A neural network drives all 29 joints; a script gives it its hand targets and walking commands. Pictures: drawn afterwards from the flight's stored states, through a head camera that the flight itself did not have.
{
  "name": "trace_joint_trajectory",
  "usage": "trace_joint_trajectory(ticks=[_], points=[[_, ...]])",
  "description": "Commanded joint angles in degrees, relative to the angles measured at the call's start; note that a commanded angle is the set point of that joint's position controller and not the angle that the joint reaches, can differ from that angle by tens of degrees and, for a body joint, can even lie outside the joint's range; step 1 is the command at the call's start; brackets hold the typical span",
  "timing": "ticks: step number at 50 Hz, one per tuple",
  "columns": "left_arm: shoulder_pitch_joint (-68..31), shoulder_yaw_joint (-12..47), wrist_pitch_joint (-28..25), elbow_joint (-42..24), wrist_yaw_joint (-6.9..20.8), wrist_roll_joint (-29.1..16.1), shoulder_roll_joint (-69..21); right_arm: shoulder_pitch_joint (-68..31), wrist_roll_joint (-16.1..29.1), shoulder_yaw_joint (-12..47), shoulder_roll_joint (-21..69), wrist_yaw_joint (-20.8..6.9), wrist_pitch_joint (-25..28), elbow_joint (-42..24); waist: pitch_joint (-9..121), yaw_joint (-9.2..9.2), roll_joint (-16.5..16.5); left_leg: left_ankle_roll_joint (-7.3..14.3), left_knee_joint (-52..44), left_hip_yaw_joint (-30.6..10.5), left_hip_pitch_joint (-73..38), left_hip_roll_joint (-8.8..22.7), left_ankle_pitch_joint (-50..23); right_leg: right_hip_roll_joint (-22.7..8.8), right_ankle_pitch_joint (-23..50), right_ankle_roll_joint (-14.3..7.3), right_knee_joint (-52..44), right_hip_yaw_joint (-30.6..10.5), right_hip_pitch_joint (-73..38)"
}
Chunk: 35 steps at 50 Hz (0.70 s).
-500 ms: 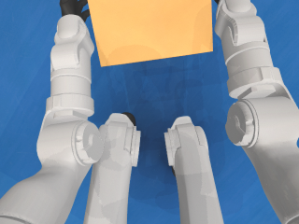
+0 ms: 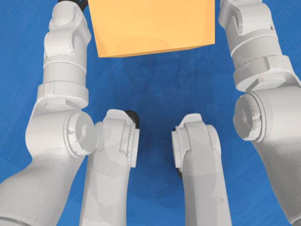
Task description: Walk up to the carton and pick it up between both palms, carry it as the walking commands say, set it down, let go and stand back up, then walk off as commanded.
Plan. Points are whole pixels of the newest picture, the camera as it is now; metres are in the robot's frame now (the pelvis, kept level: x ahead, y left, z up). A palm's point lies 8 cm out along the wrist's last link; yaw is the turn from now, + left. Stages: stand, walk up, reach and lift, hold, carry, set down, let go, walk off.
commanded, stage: set down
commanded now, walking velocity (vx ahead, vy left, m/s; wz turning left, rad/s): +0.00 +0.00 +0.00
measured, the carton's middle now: (150, 6) +0.55 +0.03 -0.23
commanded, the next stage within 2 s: none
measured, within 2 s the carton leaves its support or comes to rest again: neither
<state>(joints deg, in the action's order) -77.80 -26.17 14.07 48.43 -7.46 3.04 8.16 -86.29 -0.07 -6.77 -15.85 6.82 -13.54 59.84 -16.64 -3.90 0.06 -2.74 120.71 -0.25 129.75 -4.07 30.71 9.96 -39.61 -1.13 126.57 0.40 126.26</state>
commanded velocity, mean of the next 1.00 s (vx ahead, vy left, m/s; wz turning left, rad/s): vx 0.00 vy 0.00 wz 0.00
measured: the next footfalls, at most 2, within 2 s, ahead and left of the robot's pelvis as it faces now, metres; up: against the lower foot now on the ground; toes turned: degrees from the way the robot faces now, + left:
none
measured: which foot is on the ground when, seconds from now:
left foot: down 0.00-1.00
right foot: down 0.00-1.00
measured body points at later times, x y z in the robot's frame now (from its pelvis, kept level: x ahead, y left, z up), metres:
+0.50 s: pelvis +0.00 +0.00 -0.01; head +0.37 -0.01 +0.24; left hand +0.54 +0.19 -0.18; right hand +0.57 -0.12 -0.19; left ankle +0.12 +0.12 -0.35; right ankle +0.07 -0.09 -0.35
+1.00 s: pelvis +0.00 +0.01 -0.02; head +0.37 -0.01 +0.22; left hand +0.54 +0.20 -0.19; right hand +0.58 -0.11 -0.19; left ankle +0.12 +0.12 -0.35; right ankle +0.08 -0.09 -0.35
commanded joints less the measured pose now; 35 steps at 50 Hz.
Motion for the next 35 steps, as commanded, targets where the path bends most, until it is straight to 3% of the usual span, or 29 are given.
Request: trace_joint_trajectory(ticks=[1, 12, 23, 35], points=[[-38.48, 22.73, -1.75, -5.76, 15.84, -6.2, -48.33, -31.56, 5.4, 15.01, 53.24, -14.88, 3.19, -9.99, 67.25, -1.97, -6.25, 2.39, -1.73, 3.67, -37.98, -2.03, -25.52, -1.87, 26.93, 0.81, -13.31, -2.1, -25.92], [-38.56, 20.62, -2.07, -3.07, 15.98, -6.19, -47.92, -33.11, 5.32, 14.17, 50.98, -15.93, 3.69, -8.69, 61.19, -1.87, -6.68, 2.5, -1.14, 3.09, -36.65, -1.92, -23.34, -2.18, 23.86, 0.13, -12.37, -2.04, -23.0], [-36.87, 20.41, -3.09, -1.15, 16.38, -7.21, -48.22, -33.31, 6.3, 15.63, 50.14, -15.98, 4.8, -9.24, 58.37, -2.08, -7.26, 2.66, 0.32, 2.83, -34.33, -1.9, -24.53, -2.54, 26.67, -0.18, -10.8, -2.75, -24.29], [-37.08, 19.9, -3.57, 0.65, 17.02, -7.78, -47.44, -30.34, 4.24, 13.45, 49.21, -16.59, 4.46, -5.69, 51.93, -0.78, -6.03, 2.53, 0.92, 2.67, -31.2, -1.95, -21.78, -2.87, 24.61, -0.81, -9.86, -3.19, -22.59]])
